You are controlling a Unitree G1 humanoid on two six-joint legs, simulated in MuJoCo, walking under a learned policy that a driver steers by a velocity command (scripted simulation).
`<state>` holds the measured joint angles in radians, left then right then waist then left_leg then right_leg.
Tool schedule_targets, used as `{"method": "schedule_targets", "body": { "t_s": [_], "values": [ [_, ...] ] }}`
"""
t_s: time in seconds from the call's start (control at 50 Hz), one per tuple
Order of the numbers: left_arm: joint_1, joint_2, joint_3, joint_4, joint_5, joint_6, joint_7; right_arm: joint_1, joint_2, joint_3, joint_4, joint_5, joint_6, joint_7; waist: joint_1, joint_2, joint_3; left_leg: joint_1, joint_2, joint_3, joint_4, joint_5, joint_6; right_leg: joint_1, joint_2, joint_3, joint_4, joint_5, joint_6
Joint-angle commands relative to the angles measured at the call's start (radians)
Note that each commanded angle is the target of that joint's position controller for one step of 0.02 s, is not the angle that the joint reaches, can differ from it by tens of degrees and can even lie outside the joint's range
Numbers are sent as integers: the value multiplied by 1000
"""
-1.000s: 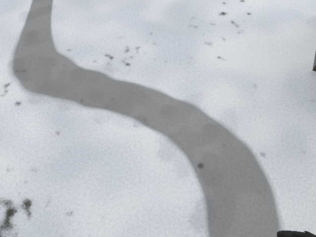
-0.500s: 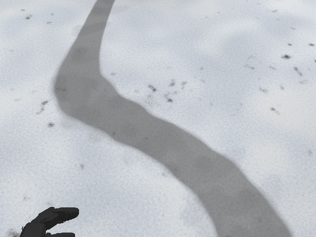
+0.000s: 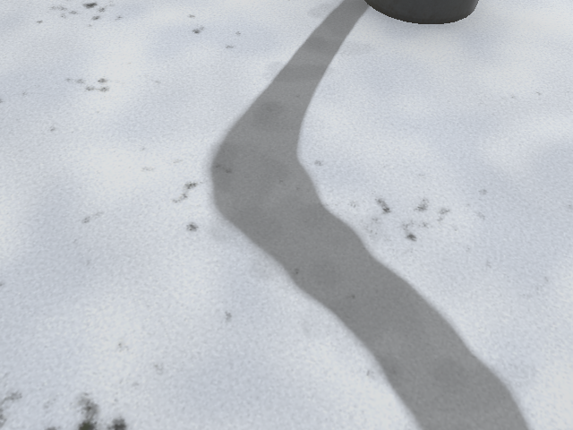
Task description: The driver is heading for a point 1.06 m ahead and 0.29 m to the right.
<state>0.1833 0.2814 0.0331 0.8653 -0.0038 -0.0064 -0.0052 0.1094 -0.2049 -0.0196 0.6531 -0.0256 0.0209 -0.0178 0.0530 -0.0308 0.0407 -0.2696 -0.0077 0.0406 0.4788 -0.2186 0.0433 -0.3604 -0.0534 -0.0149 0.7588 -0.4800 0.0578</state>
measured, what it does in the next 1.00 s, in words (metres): steps on the spot, turning right: right foot, then left foot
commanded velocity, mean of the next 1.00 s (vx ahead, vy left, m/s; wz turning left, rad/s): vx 0.01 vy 0.00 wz -0.38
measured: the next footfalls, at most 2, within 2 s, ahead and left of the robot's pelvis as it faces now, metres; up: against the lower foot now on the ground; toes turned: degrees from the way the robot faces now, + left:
right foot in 0.32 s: +0.02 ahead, -0.15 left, +0.00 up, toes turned -19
left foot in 0.84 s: +0.12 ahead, +0.05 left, +0.00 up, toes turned -32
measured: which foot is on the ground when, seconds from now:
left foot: down 0.00-0.32, up 0.34-0.82, down 0.84-1.00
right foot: up 0.00-0.30, down 0.32-1.00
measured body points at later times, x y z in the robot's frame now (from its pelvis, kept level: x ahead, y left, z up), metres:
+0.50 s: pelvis -0.01 -0.05 +0.00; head +0.02 -0.10 +0.45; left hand +0.18 +0.20 -0.09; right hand +0.08 -0.38 -0.11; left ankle +0.02 +0.10 -0.65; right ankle -0.02 -0.13 -0.74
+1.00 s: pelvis +0.03 -0.03 +0.00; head +0.05 -0.02 +0.45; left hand +0.29 +0.14 -0.11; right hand +0.03 -0.32 -0.11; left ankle +0.09 +0.07 -0.74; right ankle -0.02 -0.14 -0.74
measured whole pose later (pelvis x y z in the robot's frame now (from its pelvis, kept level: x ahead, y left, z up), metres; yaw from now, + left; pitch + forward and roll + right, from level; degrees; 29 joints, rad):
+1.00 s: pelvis +0.03 -0.03 +0.00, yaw -27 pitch +0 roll +0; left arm 0.13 0.28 0.04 0.72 0.03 0.03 0.03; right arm 0.16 -0.25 -0.03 0.81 -0.01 -0.03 0.01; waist 0.00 -0.04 0.03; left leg -0.24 -0.05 -0.08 0.48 -0.24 0.01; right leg -0.24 0.05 0.13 0.49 -0.24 0.01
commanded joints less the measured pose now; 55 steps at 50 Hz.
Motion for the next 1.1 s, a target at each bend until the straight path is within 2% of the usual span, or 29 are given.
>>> {"method": "schedule_targets", "body": {
  "t_s": [0.02, 0.1, 0.16, 0.2, 0.26, 0.3, 0.32, 0.34, 0.36, 0.38, 0.42, 0.44, 0.46, 0.5, 0.56, 0.66, 0.72, 0.78, 0.82, 0.84, 0.86, 0.88, 0.9, 0.92, 0.94, 0.96, 1.0, 1.02, 1.1],
  "values": [
    [31, 139, 45, -39, -13, 13, 20, -1, -207, -70, -47, 9, -22, -20, -32, 158, -106, 162, 311, -210, -147, 510, 211, -135, 0, 52, 271, -48, 24],
    [16, 90, 48, -59, -20, 35, 41, -26, -161, -63, -18, 16, -13, -41, -30, 143, -80, 174, 301, -129, -164, 389, 194, -198, -5, 49, 318, 0, 44],
    [-17, 66, 36, -94, -10, 33, 23, -50, -179, -73, -2, 16, -4, -46, -34, 152, -93, 165, 302, -87, -164, 310, 191, -124, -17, 13, 177, 31, 40],
    [-19, 78, 39, -106, -12, 33, 14, -55, -198, -81, 10, 16, 2, -38, -48, 164, -112, 183, 323, -78, -152, 338, 197, -73, -21, -9, 105, 44, 22],
    [7, 96, 48, -119, -14, 34, 0, -68, -223, -92, 32, 37, 6, -31, -26, 171, -109, 178, 340, -64, -109, 345, 166, -2, -11, -42, -29, 80, -24],
    [79, 103, 59, -95, -9, 29, -8, -80, -214, -94, 53, 57, 11, -32, 15, 144, -102, 124, 294, 1, -7, 251, 89, 120, 33, -80, -245, 256, -78],
    [96, 159, 78, -90, -3, 24, -3, -18, -183, -92, 77, 46, 14, -32, -8, -1, -83, 27, 217, 90, 162, 112, 4, 202, -9, 36, -340, 509, -123],
    [103, 282, 105, -117, -3, 18, 14, -32, -136, -78, 41, -5, 16, -31, -32, -315, -62, -263, 63, 160, 453, -328, -108, 319, -257, 394, -365, 912, -261],
    [131, 273, 97, -139, 40, -5, 0, -159, -164, -83, 2, 4, 14, -39, 48, -257, -132, -352, -18, -18, 640, -506, -111, 290, -357, 552, -429, 914, -424],
    [98, 253, 91, -146, 47, -27, -9, -164, -191, -92, 9, 24, 15, -40, 30, -134, -123, -386, 11, -86, 702, -445, -96, 293, -321, 492, -445, 802, -409],
    [5, 203, 81, -150, -7, -32, 11, -126, -195, -101, 45, 34, 9, -48, -26, -51, -83, -416, 45, -118, 658, -273, -86, 293, -221, 378, -432, 640, -302],
    [-25, 188, 74, -159, -26, -21, 20, -98, -212, -109, 55, 27, 5, -54, -47, -71, -86, -385, 48, -127, 647, -214, -90, 273, -192, 346, -436, 643, -275],
    [-21, 180, 72, -166, -14, -11, 27, -92, -198, -106, 55, 20, -2, -48, -55, -91, -102, -364, 31, -119, 665, -184, -98, 262, -174, 334, -424, 671, -275],
    [-3, 170, 70, -179, -6, -2, 35, -61, -184, -105, 68, 27, -11, -41, -54, -67, -137, -354, 16, -118, 636, -135, -109, 289, -156, 316, -421, 681, -280],
    [18, 185, 77, -184, -11, 7, 42, -80, -164, -96, 62, 29, -17, -42, -37, -77, -125, -361, 8, -126, 497, -108, -130, 306, -139, 341, -422, 594, -279],
    [-5, 208, 86, -209, -7, 23, 43, -92, -173, -91, 56, 31, -33, -30, -22, -116, -97, -271, -9, -140, 315, -103, -143, 227, -115, 410, -421, 434, -282],
    [-25, 211, 87, -226, -5, 31, 37, -77, -185, -92, 55, 35, -49, -19, -21, -126, -109, -207, -24, -145, 243, -129, -134, 211, -111, 466, -392, 489, -287],
    [-49, 193, 78, -239, -5, 40, 35, -29, -192, -89, 66, 38, -62, -3, -29, -132, -144, -127, -20, -127, 148, -122, -114, 233, -112, 489, -334, 631, -277],
    [-74, 167, 63, -244, -12, 48, 41, 30, -180, -83, 84, 34, -71, 11, -70, -118, -156, 1, -11, -100, -54, 40, -84, 213, -80, 464, -285, 635, -235],
    [-42, 133, 50, -236, -7, 47, 44, 38, -188, -81, 87, 20, -73, 15, -66, -81, -158, 96, 41, -140, -136, 188, -57, 170, -44, 433, -263, 525, -187],
    [17, 74, 29, -225, 21, 40, 42, 20, -229, -78, 71, -4, -72, 14, -18, 90, -177, 177, 200, -319, -170, 374, 1, 106, 47, 323, -140, 302, -128],
    [61, 75, 33, -226, 21, 32, 38, -42, -218, -61, 71, -29, -68, 14, 54, 240, -129, 114, 298, -437, -147, 499, 147, 49, 133, 233, -130, -6, -76],
    [53, 112, 36, -207, 40, 27, 38, -82, -141, -37, 60, -21, -72, 19, 37, 222, -124, 53, 304, -458, -168, 394, 196, 105, 72, 204, -138, -13, -34],
    [29, 122, 41, -196, 38, 22, 36, -94, -139, -33, 63, -7, -72, 24, 28, 197, -109, 50, 229, -399, -157, 289, 148, 140, 62, 186, -220, 102, -28],
    [-6, 112, 41, -185, 38, 20, 35, -70, -183, -45, 73, 9, -68, 25, 3, 181, -103, 44, 165, -348, -142, 191, 95, 176, 69, 176, -279, 205, -28],
    [-41, 123, 45, -191, 37, 23, 34, -45, -213, -50, 78, 22, -68, 23, -21, 179, -83, 19, 144, -340, -144, 136, 69, 199, 70, 175, -297, 264, -31],
    [-54, 127, 46, -200, 26, 25, 35, -28, -256, -56, 77, 25, -65, 18, -21, 171, -54, -34, 128, -350, -148, 75, 50, 220, 70, 141, -281, 281, -53],
    [-35, 137, 51, -192, 23, 22, 36, -32, -260, -57, 67, 28, -63, 16, -23, 157, -52, -30, 119, -350, -141, 64, 52, 203, 74, 123, -261, 265, -64],
    [-19, 122, 62, -187, 18, 8, 44, -22, -260, -66, 41, 48, -47, 5, -33, 121, -80, -6, 103, -390, -57, 194, 89, 173, 76, 93, -236, 293, -66]
  ]
}}
Over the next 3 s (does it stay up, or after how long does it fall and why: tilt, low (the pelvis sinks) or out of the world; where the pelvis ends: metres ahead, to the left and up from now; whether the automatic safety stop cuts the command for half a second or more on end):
stays up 0.36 -0.21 -0.01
